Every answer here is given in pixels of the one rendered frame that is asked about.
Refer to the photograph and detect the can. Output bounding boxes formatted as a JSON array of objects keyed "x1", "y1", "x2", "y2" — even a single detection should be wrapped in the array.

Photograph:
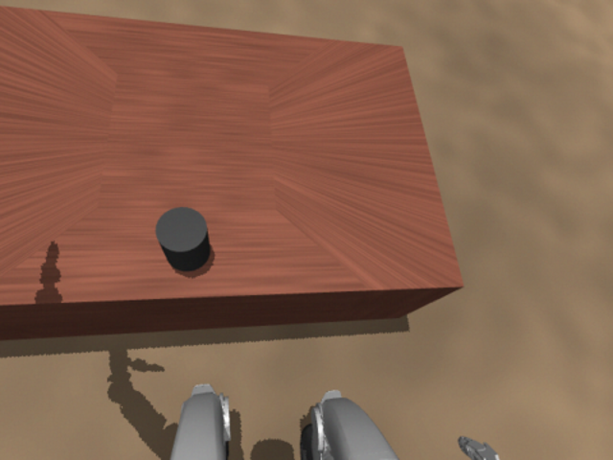
[{"x1": 155, "y1": 207, "x2": 211, "y2": 271}]

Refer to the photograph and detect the right robot hand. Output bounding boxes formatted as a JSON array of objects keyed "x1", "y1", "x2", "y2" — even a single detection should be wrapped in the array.
[{"x1": 458, "y1": 436, "x2": 499, "y2": 460}]

